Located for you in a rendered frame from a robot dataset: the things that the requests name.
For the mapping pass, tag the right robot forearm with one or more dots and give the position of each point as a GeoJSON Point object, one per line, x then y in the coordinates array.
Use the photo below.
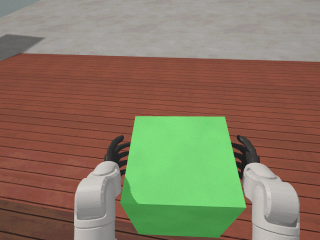
{"type": "Point", "coordinates": [275, 204]}

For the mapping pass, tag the carton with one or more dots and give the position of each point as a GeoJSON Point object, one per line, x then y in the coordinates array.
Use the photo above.
{"type": "Point", "coordinates": [181, 177]}

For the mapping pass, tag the left robot hand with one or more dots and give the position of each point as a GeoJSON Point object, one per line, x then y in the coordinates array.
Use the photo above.
{"type": "Point", "coordinates": [114, 155]}

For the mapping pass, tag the left robot forearm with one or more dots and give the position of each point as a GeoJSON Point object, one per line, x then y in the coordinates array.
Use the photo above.
{"type": "Point", "coordinates": [94, 203]}

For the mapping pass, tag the right robot hand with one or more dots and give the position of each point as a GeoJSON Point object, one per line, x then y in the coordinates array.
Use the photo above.
{"type": "Point", "coordinates": [249, 154]}

